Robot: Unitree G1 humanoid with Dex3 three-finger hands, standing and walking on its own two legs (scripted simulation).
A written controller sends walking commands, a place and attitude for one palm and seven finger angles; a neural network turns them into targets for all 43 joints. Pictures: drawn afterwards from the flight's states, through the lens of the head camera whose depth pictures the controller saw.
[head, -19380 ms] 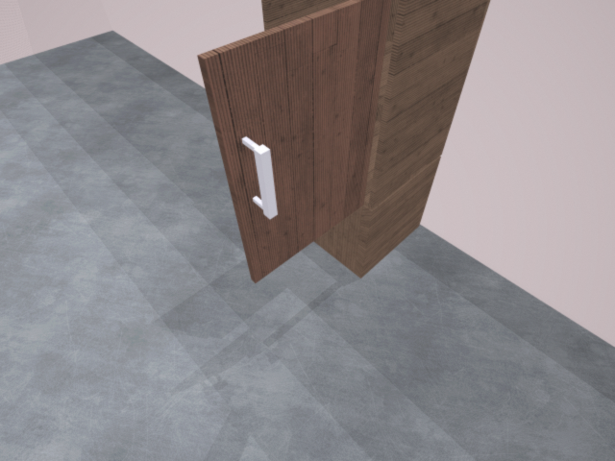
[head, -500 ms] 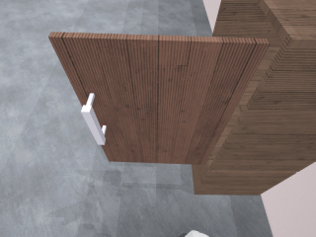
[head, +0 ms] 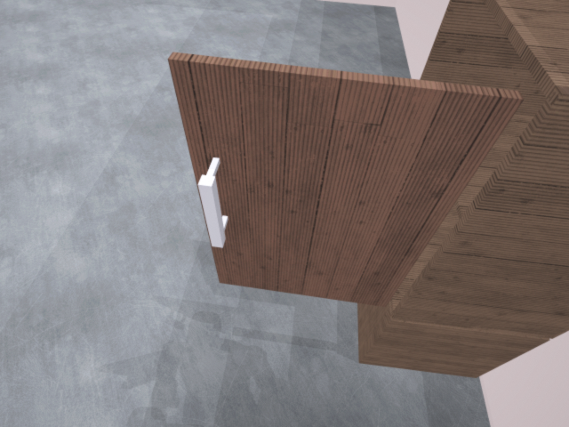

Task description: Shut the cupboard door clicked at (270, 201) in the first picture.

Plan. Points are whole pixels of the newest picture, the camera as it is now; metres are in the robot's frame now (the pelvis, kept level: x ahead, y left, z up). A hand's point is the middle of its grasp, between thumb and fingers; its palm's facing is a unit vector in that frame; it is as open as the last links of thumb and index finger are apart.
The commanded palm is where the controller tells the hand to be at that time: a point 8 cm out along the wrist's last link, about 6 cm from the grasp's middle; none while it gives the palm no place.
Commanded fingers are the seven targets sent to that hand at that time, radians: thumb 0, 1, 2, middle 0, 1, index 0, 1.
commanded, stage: come to a stop and stand still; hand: left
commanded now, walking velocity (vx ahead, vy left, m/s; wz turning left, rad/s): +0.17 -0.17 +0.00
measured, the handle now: (216, 205) +0.44 +0.17 +0.02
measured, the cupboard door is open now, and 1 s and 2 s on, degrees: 88 88 88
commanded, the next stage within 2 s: look again from close up in 1.06 s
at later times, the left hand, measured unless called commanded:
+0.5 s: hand out of the picture +0.06 +0.19 -0.17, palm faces -0.05 -0.99 -0.14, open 7.4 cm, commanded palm none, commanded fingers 0.00 0.90 0.90 -0.20 -0.30 -0.20 -0.30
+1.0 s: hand out of the picture +0.02 +0.14 -0.16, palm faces +0.06 -0.98 -0.20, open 7.2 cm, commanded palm none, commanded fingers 0.00 0.90 0.90 -0.20 -0.30 -0.20 -0.30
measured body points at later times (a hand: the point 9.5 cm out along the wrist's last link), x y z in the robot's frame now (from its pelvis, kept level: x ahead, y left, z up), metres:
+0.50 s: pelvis -0.01 +0.02 +0.02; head +0.03 +0.05 +0.47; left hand +0.07 +0.24 -0.15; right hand -0.10 -0.19 -0.12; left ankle -0.03 +0.13 -0.73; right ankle -0.03 -0.14 -0.68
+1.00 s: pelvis -0.01 -0.04 +0.01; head +0.00 -0.03 +0.46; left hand +0.02 +0.19 -0.15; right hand -0.01 -0.26 -0.15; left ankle -0.01 +0.09 -0.73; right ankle -0.02 -0.14 -0.73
